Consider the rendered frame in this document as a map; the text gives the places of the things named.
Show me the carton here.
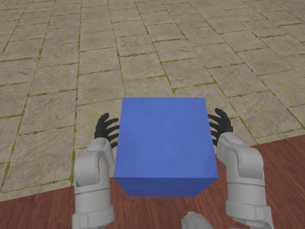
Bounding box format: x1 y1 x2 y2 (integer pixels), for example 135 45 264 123
114 97 219 197

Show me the right robot hand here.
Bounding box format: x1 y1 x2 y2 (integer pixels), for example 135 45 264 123
208 108 233 146

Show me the right robot forearm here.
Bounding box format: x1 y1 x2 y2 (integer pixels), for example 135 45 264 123
216 132 274 229

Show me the left robot forearm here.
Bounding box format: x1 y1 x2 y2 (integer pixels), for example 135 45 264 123
72 137 115 229

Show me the left robot hand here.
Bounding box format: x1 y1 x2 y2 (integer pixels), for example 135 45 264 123
94 113 120 149

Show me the right robot thigh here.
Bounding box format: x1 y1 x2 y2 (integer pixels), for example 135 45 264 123
181 213 214 229

